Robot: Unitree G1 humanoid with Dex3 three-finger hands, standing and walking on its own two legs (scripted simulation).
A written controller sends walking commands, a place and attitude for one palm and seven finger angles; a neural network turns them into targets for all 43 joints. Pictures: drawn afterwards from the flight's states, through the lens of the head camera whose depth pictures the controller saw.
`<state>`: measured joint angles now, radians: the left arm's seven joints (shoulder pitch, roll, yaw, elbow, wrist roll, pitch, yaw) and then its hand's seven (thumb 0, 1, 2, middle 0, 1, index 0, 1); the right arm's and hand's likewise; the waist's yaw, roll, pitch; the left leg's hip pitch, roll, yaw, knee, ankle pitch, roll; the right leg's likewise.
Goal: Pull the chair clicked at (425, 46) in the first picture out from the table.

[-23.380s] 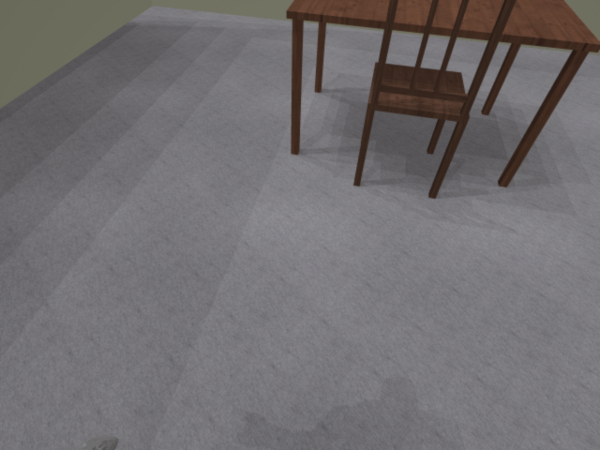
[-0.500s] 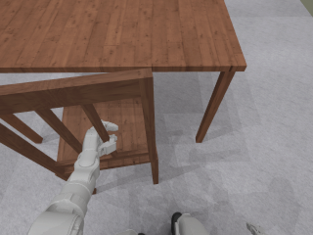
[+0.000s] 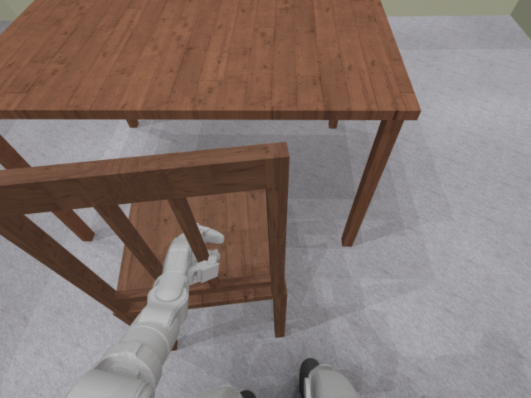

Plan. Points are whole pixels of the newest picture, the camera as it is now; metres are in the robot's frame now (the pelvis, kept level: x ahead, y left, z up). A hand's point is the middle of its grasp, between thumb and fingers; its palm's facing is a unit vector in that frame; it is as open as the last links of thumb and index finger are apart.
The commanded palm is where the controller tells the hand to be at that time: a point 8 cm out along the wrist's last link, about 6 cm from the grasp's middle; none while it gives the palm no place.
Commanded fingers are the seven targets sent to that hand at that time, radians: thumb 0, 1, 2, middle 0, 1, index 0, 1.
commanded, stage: step backward, pulling the chair out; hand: left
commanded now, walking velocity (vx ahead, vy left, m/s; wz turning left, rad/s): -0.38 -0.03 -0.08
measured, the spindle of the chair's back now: (144, 255) +0.35 +0.22 -0.04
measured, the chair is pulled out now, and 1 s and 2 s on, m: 0.22 0.29 0.54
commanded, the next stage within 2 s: stop walking, hand still on the chair in 1.84 s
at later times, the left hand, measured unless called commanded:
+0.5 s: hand (209, 275) +0.32 +0.11 -0.06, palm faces -0.08 -0.98 -0.18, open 5.1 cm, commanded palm +0.31 +0.16 -0.06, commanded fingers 0.00 0.90 0.90 -0.50 -1.45 -0.50 -1.45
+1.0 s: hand (200, 314) +0.25 +0.11 -0.06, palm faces -0.12 -0.97 -0.19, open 5.2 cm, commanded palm +0.25 +0.16 -0.05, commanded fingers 0.00 0.90 0.90 -0.50 -1.45 -0.50 -1.45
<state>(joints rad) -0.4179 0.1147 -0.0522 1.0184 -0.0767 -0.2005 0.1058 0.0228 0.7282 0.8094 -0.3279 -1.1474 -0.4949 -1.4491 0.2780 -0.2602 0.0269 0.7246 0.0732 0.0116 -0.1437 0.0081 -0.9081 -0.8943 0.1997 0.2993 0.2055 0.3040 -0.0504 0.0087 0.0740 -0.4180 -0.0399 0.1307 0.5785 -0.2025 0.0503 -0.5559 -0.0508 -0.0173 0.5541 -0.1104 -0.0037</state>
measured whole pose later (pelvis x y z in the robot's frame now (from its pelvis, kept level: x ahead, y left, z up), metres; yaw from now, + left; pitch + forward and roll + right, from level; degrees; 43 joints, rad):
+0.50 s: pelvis -0.03 +0.01 +0.00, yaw -2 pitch +2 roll +3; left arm -0.46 0.14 -0.04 0.98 -0.06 -0.13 0.10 0.03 0.72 0.79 -0.30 -1.18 -0.49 -1.45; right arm 0.22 -0.28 -0.01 0.70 0.04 0.03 -0.15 0.01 -0.91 -0.89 0.20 0.30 0.20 0.30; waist -0.05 -0.02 0.12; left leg -0.38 -0.01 0.12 0.60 -0.25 0.03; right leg -0.54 -0.07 0.00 0.69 -0.22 0.00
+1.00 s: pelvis -0.10 +0.02 +0.01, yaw -5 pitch +2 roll +1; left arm -0.42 0.15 -0.03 0.94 -0.04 -0.13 0.09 0.04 0.72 0.80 -0.30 -1.18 -0.49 -1.45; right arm 0.22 -0.24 0.00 0.70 0.01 0.04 -0.13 0.01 -0.91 -0.89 0.20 0.30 0.20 0.30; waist -0.04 0.00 0.13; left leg -0.34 0.02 0.06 0.55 -0.25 0.00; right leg -0.44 -0.03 -0.02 0.69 -0.28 0.00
